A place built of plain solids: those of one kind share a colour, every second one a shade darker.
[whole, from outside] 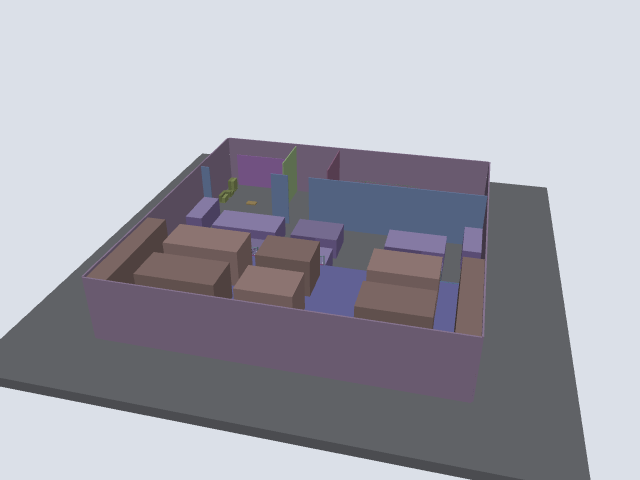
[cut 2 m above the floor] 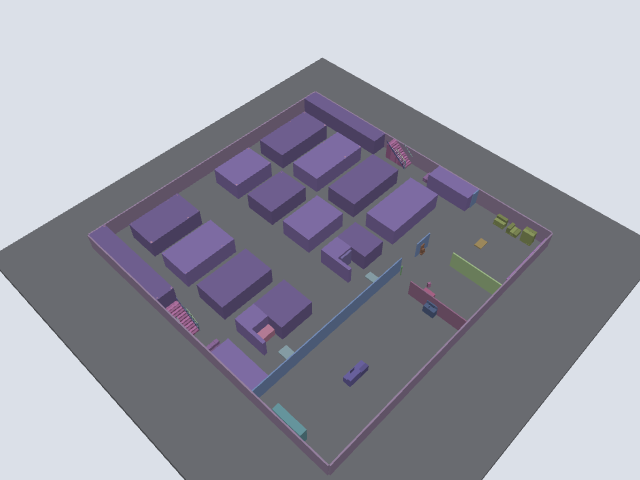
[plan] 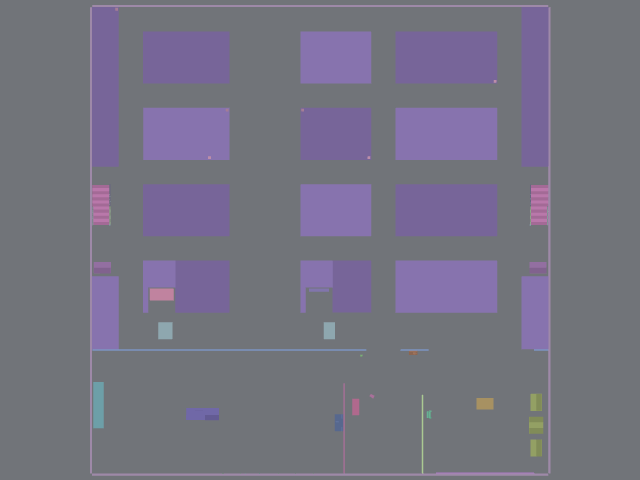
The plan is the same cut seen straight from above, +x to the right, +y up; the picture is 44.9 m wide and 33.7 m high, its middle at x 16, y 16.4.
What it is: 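A self-storage house; a reception shop, a loading bay, aisles of roller-shutter units, a steel mezzanine reached by steel stairs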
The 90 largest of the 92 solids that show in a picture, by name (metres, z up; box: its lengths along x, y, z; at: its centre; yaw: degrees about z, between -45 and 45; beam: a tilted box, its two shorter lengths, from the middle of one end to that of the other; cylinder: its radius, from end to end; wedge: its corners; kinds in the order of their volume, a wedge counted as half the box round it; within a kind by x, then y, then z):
{
 "units_1": {"box": [1.89, 5.13, 2.25], "at": [0.94, 11.3, 1.07]},
 "units_2": {"box": [1.89, 11.21, 2.25], "at": [0.94, 27.16, 1.07]},
 "units_3": {"box": [0.37, 3.66, 2.25], "at": [3.77, 13.13, 1.07]},
 "units_4": {"box": [1.92, 1.89, 2.25], "at": [4.89, 14.02, 1.07]},
 "units_5": {"box": [6.06, 3.66, 2.25], "at": [6.61, 18.49, 1.07]},
 "units_6": {"box": [6.06, 3.66, 2.25], "at": [6.61, 23.85, 1.07]},
 "units_7": {"box": [6.06, 3.66, 2.25], "at": [6.61, 29.21, 1.07]},
 "units_8": {"box": [3.81, 3.66, 2.25], "at": [7.74, 13.13, 1.07]},
 "units_9": {"box": [0.37, 3.66, 2.25], "at": [14.81, 13.13, 1.07]},
 "units_10": {"box": [1.92, 1.89, 2.25], "at": [15.93, 14.02, 1.07]},
 "units_11": {"box": [4.97, 3.66, 2.25], "at": [17.11, 18.49, 1.07]},
 "units_12": {"box": [4.97, 3.66, 2.25], "at": [17.11, 23.85, 1.07]},
 "units_13": {"box": [4.97, 3.66, 2.25], "at": [17.11, 29.21, 1.07]},
 "units_14": {"box": [2.72, 3.66, 2.25], "at": [18.23, 13.13, 1.07]},
 "units_15": {"box": [7.16, 3.66, 2.25], "at": [24.87, 13.13, 1.07]},
 "units_16": {"box": [7.16, 3.66, 2.25], "at": [24.87, 18.49, 1.07]},
 "units_17": {"box": [7.16, 3.66, 2.25], "at": [24.87, 23.85, 1.07]},
 "units_18": {"box": [7.16, 3.66, 2.25], "at": [24.87, 29.21, 1.07]},
 "units_19": {"box": [1.89, 5.13, 2.25], "at": [31.09, 11.3, 1.07]},
 "units_20": {"box": [1.89, 11.21, 2.25], "at": [31.09, 27.16, 1.07]},
 "units_deck_1": {"box": [1.89, 11.21, 3.63], "at": [0.94, 27.16, 4.26]},
 "units_deck_2": {"box": [6.06, 3.66, 3.63], "at": [6.61, 23.85, 4.26]},
 "units_deck_3": {"box": [6.06, 3.66, 3.63], "at": [6.61, 29.21, 4.26]},
 "units_deck_4": {"box": [4.97, 3.66, 3.63], "at": [17.11, 23.85, 4.26]},
 "units_deck_5": {"box": [4.97, 3.66, 3.63], "at": [17.11, 29.21, 4.26]},
 "units_deck_6": {"box": [7.16, 3.66, 3.63], "at": [24.87, 23.85, 4.26]},
 "units_deck_7": {"box": [7.16, 3.66, 3.63], "at": [24.87, 29.21, 4.26]},
 "units_deck_8": {"box": [1.89, 11.21, 3.63], "at": [31.09, 27.16, 4.26]},
 "wall_1": {"box": [0.15, 32.75, 6.38], "at": [-0.07, 16.38, 3.14]},
 "wall_2": {"box": [32.03, 0.15, 6.38], "at": [16.02, -0.07, 3.14]},
 "wall_3": {"box": [32.03, 0.15, 6.38], "at": [16.02, 32.83, 3.14]},
 "wall_4": {"box": [0.15, 32.75, 6.38], "at": [32.1, 16.38, 3.14]},
 "slab_deck_1": {"box": [32.03, 12.49, 0.25], "at": [16.02, 26.5, 2.33]},
 "deck_stair_1": {"box": [1.2, 0.65, 0.23], "at": [0.61, 17.78, 0.06]},
 "deck_stair_2": {"box": [1.2, 0.65, 0.4], "at": [0.61, 17.99, 0.15]},
 "deck_stair_3": {"box": [1.2, 0.65, 0.57], "at": [0.61, 18.21, 0.24]},
 "deck_stair_4": {"box": [1.2, 0.65, 0.75], "at": [0.61, 18.43, 0.33]},
 "deck_stair_5": {"box": [1.2, 0.65, 0.93], "at": [0.61, 18.64, 0.41]},
 "deck_stair_6": {"box": [1.2, 0.65, 1.1], "at": [0.61, 18.86, 0.5]},
 "deck_stair_7": {"box": [1.2, 0.65, 1.27], "at": [0.61, 19.07, 0.59]},
 "deck_stair_8": {"box": [1.2, 0.65, 1.45], "at": [0.61, 19.29, 0.68]},
 "deck_stair_9": {"box": [1.2, 0.65, 1.62], "at": [0.61, 19.51, 0.76]},
 "deck_stair_10": {"box": [1.2, 0.65, 1.8], "at": [0.61, 19.72, 0.85]},
 "deck_stair_11": {"box": [1.2, 0.65, 1.98], "at": [0.61, 19.94, 0.94]},
 "deck_stair_12": {"box": [1.2, 0.43, 2.15], "at": [0.61, 20.04, 1.02]},
 "deck_stair_13": {"box": [1.2, 0.23, 2.33], "at": [0.61, 20.16, 1.11]},
 "deck_stair_14": {"box": [1.2, 0.65, 0.23], "at": [31.42, 17.78, 0.06]},
 "deck_stair_15": {"box": [1.2, 0.65, 0.4], "at": [31.42, 17.99, 0.15]},
 "deck_stair_16": {"box": [1.2, 0.65, 0.57], "at": [31.42, 18.21, 0.24]},
 "deck_stair_17": {"box": [1.2, 0.65, 0.75], "at": [31.42, 18.43, 0.33]},
 "deck_stair_18": {"box": [1.2, 0.65, 0.93], "at": [31.42, 18.64, 0.41]},
 "deck_stair_19": {"box": [1.2, 0.65, 1.1], "at": [31.42, 18.86, 0.5]},
 "deck_stair_20": {"box": [1.2, 0.65, 1.27], "at": [31.42, 19.07, 0.59]},
 "deck_stair_21": {"box": [1.2, 0.65, 1.45], "at": [31.42, 19.29, 0.68]},
 "deck_stair_22": {"box": [1.2, 0.65, 1.62], "at": [31.42, 19.51, 0.76]},
 "deck_stair_23": {"box": [1.2, 0.65, 1.8], "at": [31.42, 19.72, 0.85]},
 "deck_stair_24": {"box": [1.2, 0.65, 1.98], "at": [31.42, 19.94, 0.94]},
 "deck_stair_25": {"box": [1.2, 0.43, 2.15], "at": [31.42, 20.04, 1.02]},
 "deck_stair_26": {"box": [1.2, 0.23, 2.33], "at": [31.42, 20.16, 1.11]},
 "front_wall_1": {"box": [19.25, 0.12, 6.13], "at": [9.62, 8.68, 3.01]},
 "front_wall_2": {"box": [1.99, 0.12, 6.13], "at": [22.64, 8.68, 3.01]},
 "front_wall_3": {"box": [1.0, 0.12, 6.13], "at": [31.53, 8.68, 3.01]},
 "reception_side_1": {"box": [0.12, 6.34, 6.13], "at": [17.7, 3.17, 3.01]},
 "shelving_1": {"box": [0.73, 3.23, 1.93], "at": [0.45, 4.81, 0.91]},
 "bay_side_1": {"box": [0.12, 5.54, 6.13], "at": [23.2, 2.77, 3.01]},
 "utop_1": {"box": [1.87, 5.11, 0.03], "at": [0.94, 11.3, 2.21]},
 "utop_2": {"box": [6.04, 3.64, 0.03], "at": [6.61, 13.13, 2.21]},
 "utop_3": {"box": [4.95, 3.64, 0.03], "at": [17.11, 13.13, 2.21]},
 "utop_4": {"box": [4.95, 3.64, 0.03], "at": [17.11, 18.49, 2.21]},
 "utop_5": {"box": [7.14, 3.64, 0.03], "at": [24.87, 13.13, 2.21]},
 "utop_6": {"box": [7.14, 3.64, 0.03], "at": [24.87, 18.49, 2.21]},
 "utop_7": {"box": [1.87, 5.11, 0.03], "at": [31.09, 11.3, 2.21]},
 "loading_door_1": {"box": [6.9, 0.08, 4.25], "at": [27.59, 0.04, 2.08]},
 "bay_1": {"box": [0.39, 1.19, 1.34], "at": [30.98, 1.8, 0.82]},
 "bay_2": {"box": [0.39, 1.19, 0.55], "at": [30.98, 5.0, 0.42]},
 "bay_3": {"box": [0.99, 0.39, 0.62], "at": [31.18, 3.8, 0.45]},
 "bay_4": {"box": [0.39, 1.19, 1.34], "at": [31.38, 1.8, 0.82]},
 "bay_5": {"box": [0.39, 1.19, 0.82], "at": [31.38, 5.0, 0.55]},
 "counter_1": {"box": [1.34, 0.35, 1.12], "at": [7.26, 3.94, 0.51]},
 "counter_2": {"box": [2.3, 0.49, 0.8], "at": [7.75, 4.36, 0.35]},
 "counter_3": {"box": [1.0, 0.38, 0.84], "at": [8.41, 3.93, 0.37]},
 "cell_sofa_1": {"box": [1.7, 0.84, 0.92], "at": [4.89, 12.58, 0.41]},
 "more_packing_table_packing_table_1": {"box": [0.6, 1.2, 0.96], "at": [17.34, 3.57, 0.43]},
 "cleaner_cart_1": {"box": [0.5, 1.15, 1.07], "at": [18.5, 4.67, 0.48]},
 "cell_mattress_1": {"box": [1.4, 0.22, 1.95], "at": [15.93, 12.88, 0.93]},
 "onway_owopen_1": {"box": [1.0, 1.2, 0.19], "at": [5.14, 10.03, 0.05]},
 "onway_owopen_2": {"box": [0.8, 1.2, 0.19], "at": [16.66, 10.03, 0.05]},
 "foot_pallet_1": {"box": [1.19, 0.39, 0.34], "at": [31.31, 14.25, 0.31]},
 "foot_pallet_2": {"box": [1.19, 0.39, 0.34], "at": [31.31, 14.65, 0.31]},
 "onway_owbay_1": {"box": [1.2, 0.8, 0.19], "at": [27.59, 4.9, 0.05]}
}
